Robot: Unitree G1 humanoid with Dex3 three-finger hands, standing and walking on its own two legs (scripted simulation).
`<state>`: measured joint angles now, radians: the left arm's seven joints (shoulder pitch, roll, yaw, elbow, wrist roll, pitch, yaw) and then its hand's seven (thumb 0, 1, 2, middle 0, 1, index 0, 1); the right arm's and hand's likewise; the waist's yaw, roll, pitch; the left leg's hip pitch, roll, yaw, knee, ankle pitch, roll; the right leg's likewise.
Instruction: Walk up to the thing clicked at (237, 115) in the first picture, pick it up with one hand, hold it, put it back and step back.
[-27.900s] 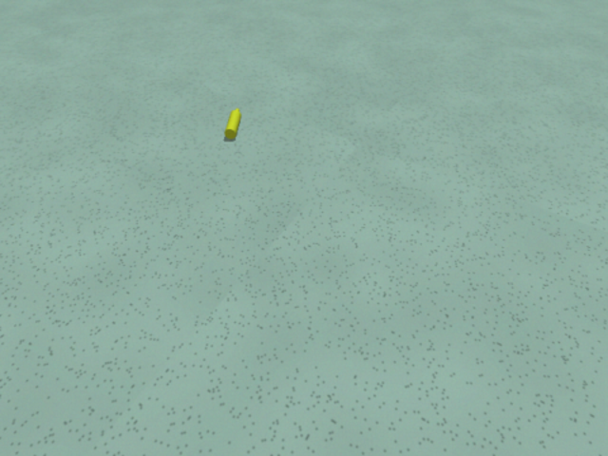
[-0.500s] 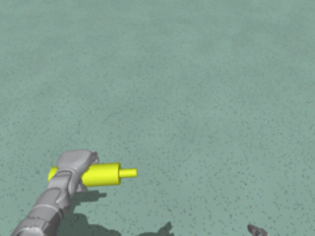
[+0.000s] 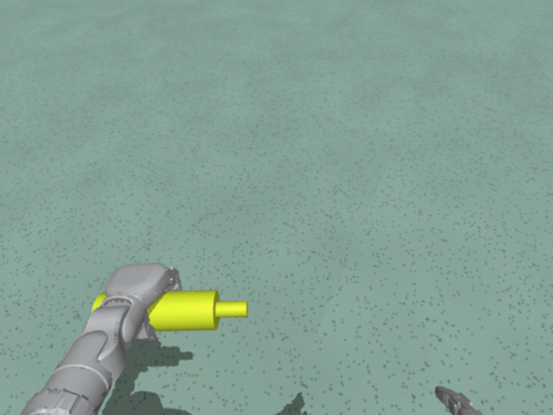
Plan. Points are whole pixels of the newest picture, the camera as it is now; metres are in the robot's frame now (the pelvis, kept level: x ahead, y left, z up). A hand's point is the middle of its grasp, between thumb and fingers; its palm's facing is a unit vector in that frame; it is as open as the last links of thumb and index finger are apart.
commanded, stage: hold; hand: left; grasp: from above
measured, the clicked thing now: (174, 310) +0.31 +0.19 -0.07
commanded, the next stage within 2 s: crouch in 1.28 s
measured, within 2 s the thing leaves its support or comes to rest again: neither
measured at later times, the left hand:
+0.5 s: hand (146, 319) +0.28 +0.21 -0.03, palm faces -0.44 -0.04 -0.90, open 9.3 cm
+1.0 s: hand (144, 320) +0.28 +0.21 -0.02, palm faces -0.45 -0.04 -0.89, open 9.3 cm
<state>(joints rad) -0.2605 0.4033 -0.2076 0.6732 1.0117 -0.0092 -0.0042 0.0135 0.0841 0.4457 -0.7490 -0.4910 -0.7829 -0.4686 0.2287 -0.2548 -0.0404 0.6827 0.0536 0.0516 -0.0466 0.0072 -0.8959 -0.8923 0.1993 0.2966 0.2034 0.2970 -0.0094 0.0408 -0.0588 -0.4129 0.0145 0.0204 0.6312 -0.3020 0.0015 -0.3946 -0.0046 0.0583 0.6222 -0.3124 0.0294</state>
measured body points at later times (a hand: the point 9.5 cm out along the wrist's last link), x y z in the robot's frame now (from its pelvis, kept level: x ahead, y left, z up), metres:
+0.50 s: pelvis -0.01 -0.01 +0.01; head +0.00 -0.03 +0.46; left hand +0.30 +0.21 +0.02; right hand +0.13 -0.26 -0.11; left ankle +0.01 +0.12 -0.73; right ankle +0.00 -0.14 -0.73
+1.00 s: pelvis -0.01 -0.01 +0.01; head +0.00 -0.03 +0.46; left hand +0.29 +0.21 +0.03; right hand +0.15 -0.26 -0.10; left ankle +0.01 +0.12 -0.73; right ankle +0.00 -0.14 -0.73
